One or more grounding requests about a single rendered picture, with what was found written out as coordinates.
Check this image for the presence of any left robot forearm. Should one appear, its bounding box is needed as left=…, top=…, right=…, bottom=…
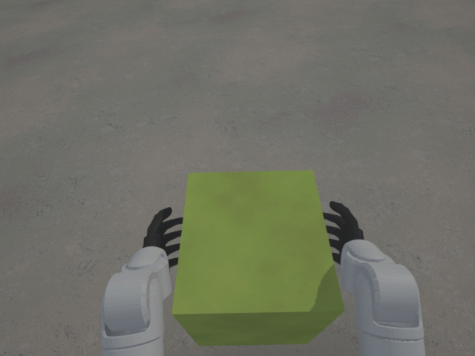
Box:
left=101, top=246, right=172, bottom=356

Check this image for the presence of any right robot forearm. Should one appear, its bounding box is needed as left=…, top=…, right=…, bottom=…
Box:
left=341, top=240, right=425, bottom=356

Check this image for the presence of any robot left hand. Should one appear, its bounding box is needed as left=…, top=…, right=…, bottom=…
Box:
left=143, top=207, right=183, bottom=268

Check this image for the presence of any carton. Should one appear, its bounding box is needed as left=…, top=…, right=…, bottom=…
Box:
left=172, top=170, right=344, bottom=346

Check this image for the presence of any robot right hand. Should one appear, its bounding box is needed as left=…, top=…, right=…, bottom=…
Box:
left=323, top=201, right=364, bottom=265

